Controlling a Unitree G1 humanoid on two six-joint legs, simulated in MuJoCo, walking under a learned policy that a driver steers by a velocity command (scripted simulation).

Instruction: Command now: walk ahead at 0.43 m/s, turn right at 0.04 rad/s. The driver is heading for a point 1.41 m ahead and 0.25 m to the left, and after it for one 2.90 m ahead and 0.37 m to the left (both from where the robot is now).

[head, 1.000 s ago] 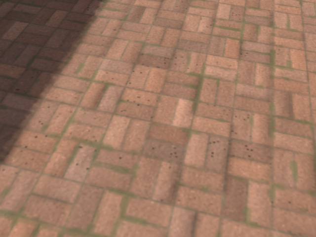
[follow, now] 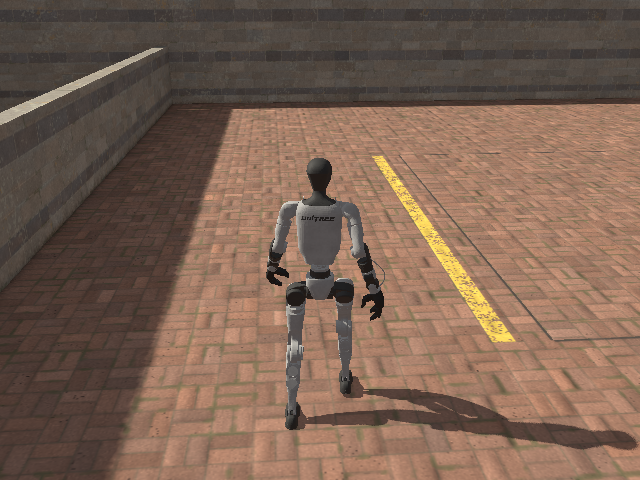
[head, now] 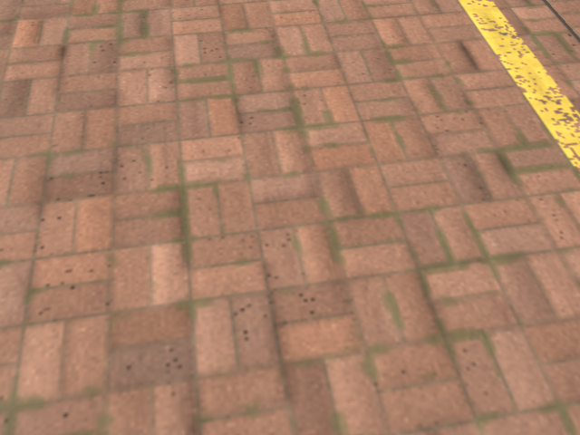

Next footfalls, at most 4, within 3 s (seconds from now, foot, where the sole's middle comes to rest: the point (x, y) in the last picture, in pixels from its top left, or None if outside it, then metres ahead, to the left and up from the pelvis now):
0.06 right None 0.18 -0.14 -0.78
0.60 left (235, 425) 0.51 0.10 -0.78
1.08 right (279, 296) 0.83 -0.03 -0.78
1.60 left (153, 252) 1.00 0.30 -0.78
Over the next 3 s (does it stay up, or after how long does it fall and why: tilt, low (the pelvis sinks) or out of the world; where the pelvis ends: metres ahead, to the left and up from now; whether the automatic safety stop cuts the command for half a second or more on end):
stays up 1.06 0.22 -0.01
